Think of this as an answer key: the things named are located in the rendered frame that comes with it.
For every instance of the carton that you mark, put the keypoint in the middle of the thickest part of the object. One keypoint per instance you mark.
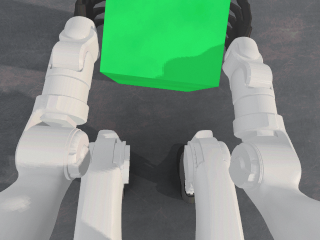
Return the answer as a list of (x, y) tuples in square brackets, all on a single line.
[(166, 44)]

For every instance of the robot left forearm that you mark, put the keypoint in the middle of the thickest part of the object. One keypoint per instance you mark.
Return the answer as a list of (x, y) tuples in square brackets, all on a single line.
[(63, 102)]

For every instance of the right robot upper arm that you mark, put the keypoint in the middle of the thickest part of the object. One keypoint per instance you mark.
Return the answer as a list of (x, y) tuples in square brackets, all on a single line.
[(270, 173)]

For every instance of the robot right thigh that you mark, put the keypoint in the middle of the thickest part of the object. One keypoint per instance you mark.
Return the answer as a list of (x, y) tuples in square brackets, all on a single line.
[(217, 210)]

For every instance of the robot right hand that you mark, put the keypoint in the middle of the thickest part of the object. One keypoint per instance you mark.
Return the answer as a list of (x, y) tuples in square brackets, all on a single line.
[(241, 25)]

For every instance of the robot left hand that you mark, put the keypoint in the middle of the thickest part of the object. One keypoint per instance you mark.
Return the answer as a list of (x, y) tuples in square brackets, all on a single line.
[(85, 8)]

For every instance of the left robot upper arm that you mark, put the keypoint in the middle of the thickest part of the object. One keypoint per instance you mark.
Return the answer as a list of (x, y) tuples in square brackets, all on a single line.
[(48, 159)]

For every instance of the robot right shin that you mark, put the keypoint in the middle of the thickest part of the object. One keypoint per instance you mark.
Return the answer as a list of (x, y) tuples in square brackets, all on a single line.
[(224, 150)]

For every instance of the robot right forearm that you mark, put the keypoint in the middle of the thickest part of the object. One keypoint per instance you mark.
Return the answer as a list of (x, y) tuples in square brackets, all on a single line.
[(253, 98)]

